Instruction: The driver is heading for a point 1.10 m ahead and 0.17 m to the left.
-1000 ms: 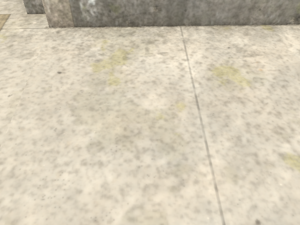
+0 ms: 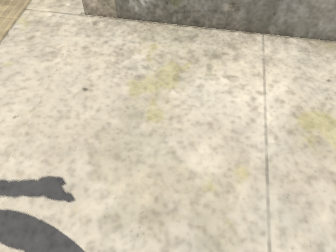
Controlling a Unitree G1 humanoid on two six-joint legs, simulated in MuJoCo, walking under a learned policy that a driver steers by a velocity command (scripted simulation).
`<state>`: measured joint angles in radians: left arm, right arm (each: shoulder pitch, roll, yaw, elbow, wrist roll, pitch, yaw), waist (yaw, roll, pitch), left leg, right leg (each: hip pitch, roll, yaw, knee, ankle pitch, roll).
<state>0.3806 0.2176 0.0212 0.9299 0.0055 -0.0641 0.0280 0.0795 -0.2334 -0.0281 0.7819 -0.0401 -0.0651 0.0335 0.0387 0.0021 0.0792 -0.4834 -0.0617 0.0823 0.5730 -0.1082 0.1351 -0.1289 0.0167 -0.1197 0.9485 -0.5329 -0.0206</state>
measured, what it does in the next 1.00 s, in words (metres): walks ahead, turning left: right foot, then left foot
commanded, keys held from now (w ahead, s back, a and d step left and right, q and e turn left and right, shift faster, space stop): q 0.44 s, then no key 0.46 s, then w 0.10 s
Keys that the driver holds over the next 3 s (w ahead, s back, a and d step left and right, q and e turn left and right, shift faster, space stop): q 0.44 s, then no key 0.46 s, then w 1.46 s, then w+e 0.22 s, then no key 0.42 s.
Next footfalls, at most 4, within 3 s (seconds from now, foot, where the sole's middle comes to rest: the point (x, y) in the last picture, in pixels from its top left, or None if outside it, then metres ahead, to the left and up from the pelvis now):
0.54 right None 0.21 -0.12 -0.75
0.92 left None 0.09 0.06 -0.75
1.22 right None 0.27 -0.12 -0.75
1.70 left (139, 222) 0.53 0.16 -0.75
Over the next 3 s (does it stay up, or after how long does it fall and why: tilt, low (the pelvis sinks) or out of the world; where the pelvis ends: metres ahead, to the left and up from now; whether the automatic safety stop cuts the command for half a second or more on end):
stays up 0.98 0.27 0.02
